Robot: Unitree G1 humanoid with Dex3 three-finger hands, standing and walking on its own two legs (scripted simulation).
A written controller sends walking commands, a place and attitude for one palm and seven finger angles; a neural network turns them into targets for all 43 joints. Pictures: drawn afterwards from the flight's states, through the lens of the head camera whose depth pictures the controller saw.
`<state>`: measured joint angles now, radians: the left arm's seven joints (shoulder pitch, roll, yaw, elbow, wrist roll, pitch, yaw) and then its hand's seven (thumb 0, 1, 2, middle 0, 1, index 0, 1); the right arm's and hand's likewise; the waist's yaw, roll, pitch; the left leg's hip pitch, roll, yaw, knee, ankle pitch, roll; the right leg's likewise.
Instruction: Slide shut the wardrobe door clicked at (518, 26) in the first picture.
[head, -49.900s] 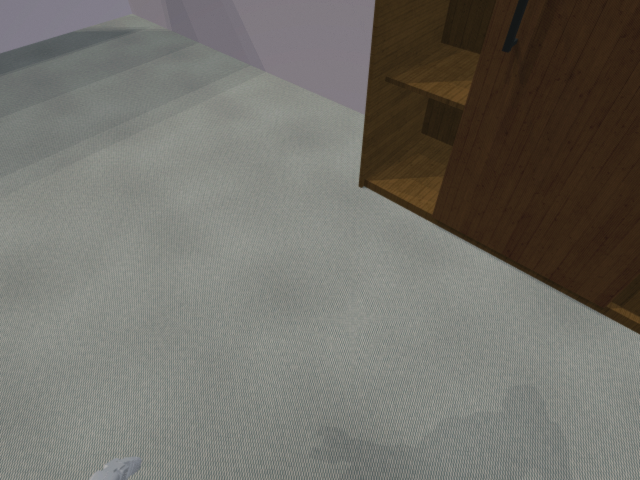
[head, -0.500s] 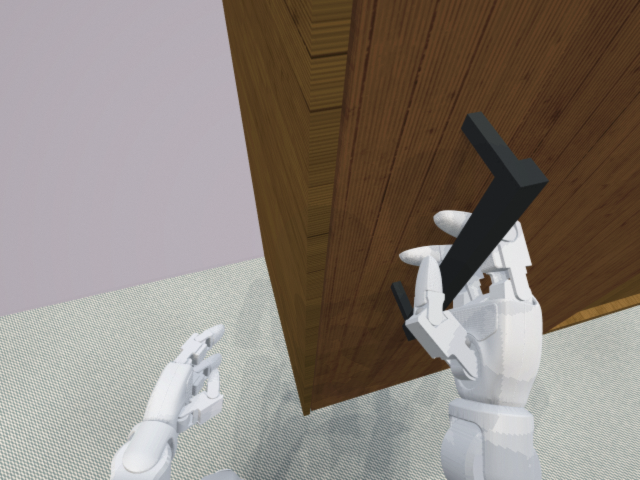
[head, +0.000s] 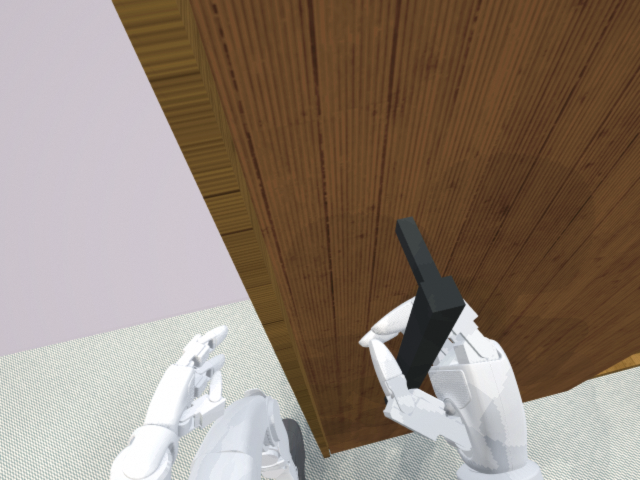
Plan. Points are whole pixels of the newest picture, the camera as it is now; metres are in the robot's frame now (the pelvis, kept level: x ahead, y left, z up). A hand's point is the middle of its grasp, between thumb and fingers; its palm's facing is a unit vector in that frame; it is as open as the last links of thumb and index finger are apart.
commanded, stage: step sideways, sliding the door along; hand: right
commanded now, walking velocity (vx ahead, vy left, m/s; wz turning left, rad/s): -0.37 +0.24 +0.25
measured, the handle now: (401, 343) +0.21 -0.08 +0.15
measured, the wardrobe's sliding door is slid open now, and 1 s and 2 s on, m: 0.00 0.00 0.00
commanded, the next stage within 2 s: none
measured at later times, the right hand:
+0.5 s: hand (381, 380) +0.18 -0.06 +0.15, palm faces +0.18 +0.98 +0.10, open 5.6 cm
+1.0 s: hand (374, 376) +0.19 -0.06 +0.15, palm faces +0.38 +0.92 -0.03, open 5.1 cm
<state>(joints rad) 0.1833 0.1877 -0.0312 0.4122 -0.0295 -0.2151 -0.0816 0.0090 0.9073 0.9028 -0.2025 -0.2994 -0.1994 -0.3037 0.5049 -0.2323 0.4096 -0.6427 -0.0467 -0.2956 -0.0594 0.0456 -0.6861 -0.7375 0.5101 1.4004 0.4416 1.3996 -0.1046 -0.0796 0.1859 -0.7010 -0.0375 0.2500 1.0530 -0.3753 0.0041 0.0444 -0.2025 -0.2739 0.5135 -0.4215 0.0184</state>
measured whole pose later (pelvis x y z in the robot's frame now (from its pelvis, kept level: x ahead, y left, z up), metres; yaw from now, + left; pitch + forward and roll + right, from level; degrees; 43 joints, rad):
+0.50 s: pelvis -0.04 +0.06 -0.03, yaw -1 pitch -5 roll -3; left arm 0.09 0.18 -0.04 0.48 0.00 -0.12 -0.10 0.01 0.91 0.90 -0.21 -0.30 -0.20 -0.30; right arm 0.34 -0.03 0.14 -0.67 0.02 -0.17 -0.13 -0.03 -0.68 -0.83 0.53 1.44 0.42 1.38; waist -0.09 0.07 0.24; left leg -0.51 -0.03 -0.06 0.78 -0.21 0.01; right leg -0.20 -0.07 -0.22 0.70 -0.39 0.01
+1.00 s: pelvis -0.15 +0.11 -0.03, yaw +12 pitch -4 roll -1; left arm 0.13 0.21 0.03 0.64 -0.02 -0.18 0.00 0.01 0.91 0.90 -0.20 -0.30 -0.20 -0.30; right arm -0.06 -0.11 -0.25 -0.30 0.01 -0.06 -0.30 -0.02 -0.73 -0.82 0.50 1.43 0.46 1.40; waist -0.10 0.00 0.19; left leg -0.36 0.11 -0.05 0.69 -0.27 -0.07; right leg -0.33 -0.08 -0.08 0.66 -0.26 0.02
